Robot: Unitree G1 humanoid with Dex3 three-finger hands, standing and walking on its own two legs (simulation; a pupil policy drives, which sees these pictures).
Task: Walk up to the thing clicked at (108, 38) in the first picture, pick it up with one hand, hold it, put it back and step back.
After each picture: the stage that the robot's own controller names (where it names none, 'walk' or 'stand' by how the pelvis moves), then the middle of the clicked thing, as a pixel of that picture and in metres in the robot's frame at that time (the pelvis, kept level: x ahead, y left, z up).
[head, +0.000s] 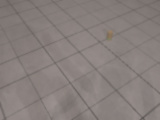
stand; (109, 35) +1.57 -0.39 -0.72
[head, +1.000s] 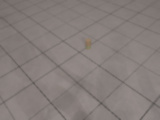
walk; (88, 44) +1.47 +0.00 -0.69
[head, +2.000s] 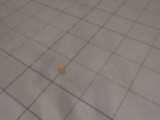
walk; (61, 69) +0.94 +0.23 -0.71
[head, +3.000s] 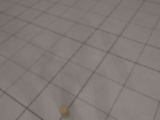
walk; (65, 112) +0.57 +0.21 -0.71
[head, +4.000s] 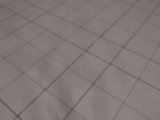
stand; out of the picture +0.45 +0.18 -0.71
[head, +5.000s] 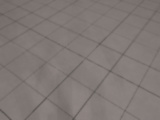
stand; out of the picture +0.42 +0.15 -0.72
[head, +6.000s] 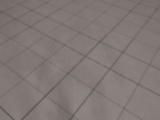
stand; out of the picture +0.43 +0.16 -0.73
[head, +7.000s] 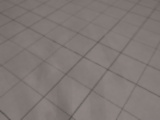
stand; out of the picture +0.42 +0.18 -0.73
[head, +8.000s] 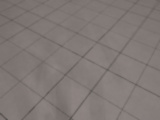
stand; out of the picture +0.40 +0.18 -0.73
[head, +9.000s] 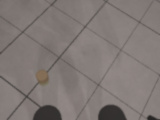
go down; (42, 78) +0.47 +0.19 -0.48
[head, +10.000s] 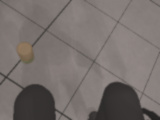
go down; (26, 53) +0.51 +0.22 -0.31
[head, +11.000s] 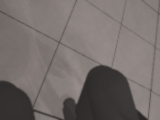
close in; out of the picture +0.49 +0.27 -0.24
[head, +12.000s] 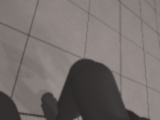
close; out of the picture +0.48 +0.29 -0.23
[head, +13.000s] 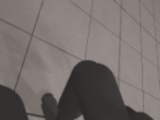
lift; out of the picture +0.46 +0.26 -0.24
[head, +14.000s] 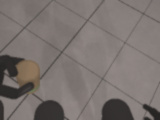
lift; (28, 78) +0.35 +0.18 -0.04
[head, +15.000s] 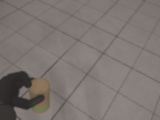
hold; (40, 96) +0.32 +0.15 -0.02
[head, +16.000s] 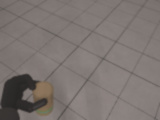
hold; (43, 99) +0.32 +0.14 -0.02
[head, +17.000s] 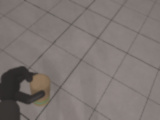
crouch; (40, 90) +0.35 +0.14 -0.07
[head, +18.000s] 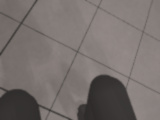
lower; out of the picture +0.50 +0.23 -0.10
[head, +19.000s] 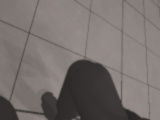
lower; out of the picture +0.46 +0.27 -0.23
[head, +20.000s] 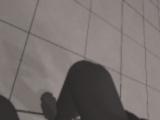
lower; out of the picture +0.45 +0.28 -0.23
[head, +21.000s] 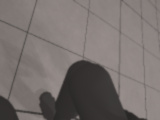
lower; out of the picture +0.46 +0.28 -0.24
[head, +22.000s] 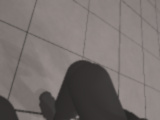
lower; out of the picture +0.46 +0.28 -0.24
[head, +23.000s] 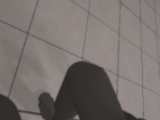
open; out of the picture +0.45 +0.27 -0.25
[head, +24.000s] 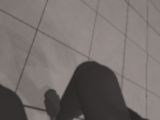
stand; out of the picture +0.45 +0.29 -0.25
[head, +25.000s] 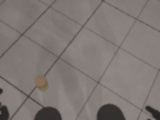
walk; (42, 83) +0.45 +0.20 -0.49
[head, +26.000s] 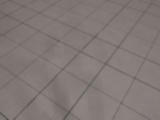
stand; out of the picture +0.40 +0.17 -0.67
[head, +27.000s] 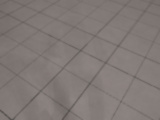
stand; out of the picture +0.41 +0.18 -0.67
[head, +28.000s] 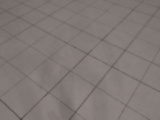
stand; out of the picture +0.41 +0.16 -0.72
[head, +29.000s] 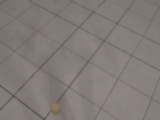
walk; (55, 108) +0.44 +0.13 -0.71
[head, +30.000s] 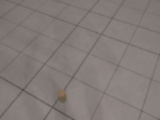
walk; (62, 96) +0.60 +0.18 -0.69
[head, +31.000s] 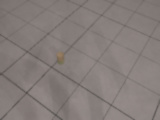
walk; (60, 58) +0.95 +0.18 -0.69
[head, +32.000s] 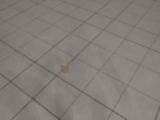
stand; (65, 67) +1.05 +0.17 -0.71
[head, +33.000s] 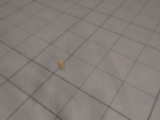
stand; (61, 64) +1.06 +0.19 -0.72
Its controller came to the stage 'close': yes
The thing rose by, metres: 0.70
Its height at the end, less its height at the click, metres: +0.00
